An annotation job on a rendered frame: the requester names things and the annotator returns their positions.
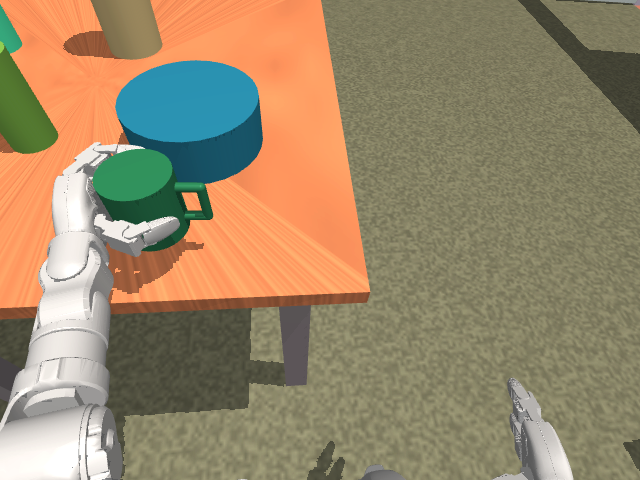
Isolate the left robot arm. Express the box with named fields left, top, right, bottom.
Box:
left=0, top=231, right=123, bottom=480

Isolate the table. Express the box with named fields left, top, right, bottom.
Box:
left=0, top=0, right=370, bottom=402

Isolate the right robot hand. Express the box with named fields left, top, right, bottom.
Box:
left=491, top=378, right=574, bottom=480

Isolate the left robot hand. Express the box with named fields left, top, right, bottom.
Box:
left=52, top=142, right=180, bottom=257

